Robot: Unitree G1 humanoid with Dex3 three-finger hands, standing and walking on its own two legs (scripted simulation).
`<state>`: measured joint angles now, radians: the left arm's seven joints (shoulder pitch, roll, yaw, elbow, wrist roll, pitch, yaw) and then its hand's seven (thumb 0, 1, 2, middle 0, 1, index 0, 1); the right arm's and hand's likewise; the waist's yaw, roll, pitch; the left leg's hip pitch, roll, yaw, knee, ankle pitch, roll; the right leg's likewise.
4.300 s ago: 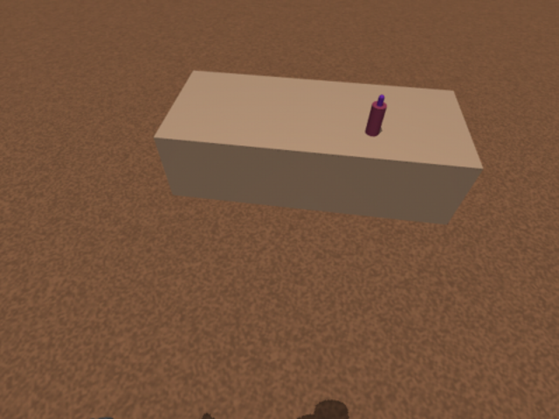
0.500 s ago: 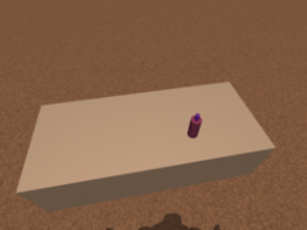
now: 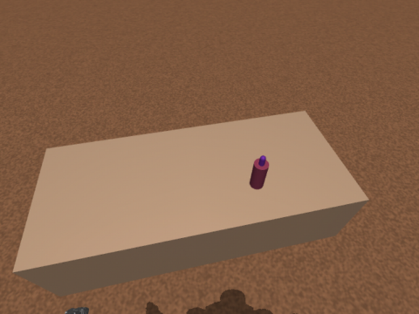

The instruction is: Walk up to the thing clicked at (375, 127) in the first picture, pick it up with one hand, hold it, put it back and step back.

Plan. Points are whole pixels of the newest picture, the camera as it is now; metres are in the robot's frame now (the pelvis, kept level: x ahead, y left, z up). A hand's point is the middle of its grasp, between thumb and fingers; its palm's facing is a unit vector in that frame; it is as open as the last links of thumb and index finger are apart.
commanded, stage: stand
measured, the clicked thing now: (259, 171) +0.66 -0.20 -0.33
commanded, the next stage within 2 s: none
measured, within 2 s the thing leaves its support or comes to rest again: neither
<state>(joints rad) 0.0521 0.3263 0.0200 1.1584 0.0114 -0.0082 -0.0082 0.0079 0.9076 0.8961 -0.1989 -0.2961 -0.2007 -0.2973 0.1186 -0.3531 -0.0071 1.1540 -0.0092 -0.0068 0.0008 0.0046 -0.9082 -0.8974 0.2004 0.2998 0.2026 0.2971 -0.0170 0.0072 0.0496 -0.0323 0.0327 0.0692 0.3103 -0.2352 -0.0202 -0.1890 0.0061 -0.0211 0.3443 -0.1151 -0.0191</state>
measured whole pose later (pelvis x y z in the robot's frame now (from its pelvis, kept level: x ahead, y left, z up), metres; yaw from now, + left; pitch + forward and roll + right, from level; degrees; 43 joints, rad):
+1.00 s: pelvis +0.01 -0.01 +0.00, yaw +2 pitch -2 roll +0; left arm 0.09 0.34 0.00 1.15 0.01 -0.01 -0.01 0.01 0.91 0.90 -0.20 -0.30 -0.20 -0.30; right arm 0.13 -0.36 0.01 1.14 -0.01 0.00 0.00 0.00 -0.91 -0.90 0.20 0.30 0.20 0.30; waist -0.01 0.02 0.05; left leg -0.02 0.04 0.03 0.29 -0.23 -0.04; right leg -0.18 0.01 -0.06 0.34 -0.13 -0.03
